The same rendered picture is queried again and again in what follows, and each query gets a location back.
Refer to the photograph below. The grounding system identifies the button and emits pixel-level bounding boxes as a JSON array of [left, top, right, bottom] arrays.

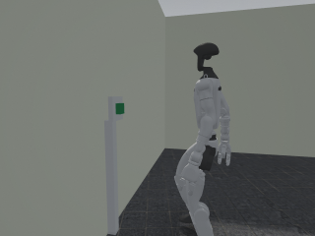
[[115, 103, 125, 115]]

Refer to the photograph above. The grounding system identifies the robot right forearm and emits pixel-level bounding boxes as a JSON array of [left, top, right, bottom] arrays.
[[220, 112, 230, 144]]

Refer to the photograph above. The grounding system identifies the robot left forearm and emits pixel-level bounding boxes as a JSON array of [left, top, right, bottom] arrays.
[[189, 116, 214, 166]]

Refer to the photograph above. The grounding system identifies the robot left shin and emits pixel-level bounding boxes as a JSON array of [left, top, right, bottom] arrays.
[[189, 207, 214, 236]]

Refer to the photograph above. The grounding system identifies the panel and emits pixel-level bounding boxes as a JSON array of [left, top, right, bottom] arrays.
[[104, 96, 123, 235]]

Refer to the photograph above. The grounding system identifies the robot shin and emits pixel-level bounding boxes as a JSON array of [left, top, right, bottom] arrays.
[[189, 207, 214, 236], [174, 176, 193, 216]]

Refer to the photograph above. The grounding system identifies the right robot upper arm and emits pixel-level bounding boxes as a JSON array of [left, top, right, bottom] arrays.
[[220, 91, 230, 117]]

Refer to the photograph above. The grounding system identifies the right robot hand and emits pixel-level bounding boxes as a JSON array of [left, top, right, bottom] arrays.
[[218, 142, 231, 166]]

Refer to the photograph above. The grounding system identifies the left robot hand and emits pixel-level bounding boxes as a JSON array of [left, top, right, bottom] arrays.
[[178, 163, 200, 196]]

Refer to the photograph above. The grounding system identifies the left robot upper arm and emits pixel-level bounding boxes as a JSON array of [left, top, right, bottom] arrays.
[[195, 78, 217, 127]]

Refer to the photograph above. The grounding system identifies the robot right shin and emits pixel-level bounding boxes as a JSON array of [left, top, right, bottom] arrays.
[[174, 176, 193, 216]]

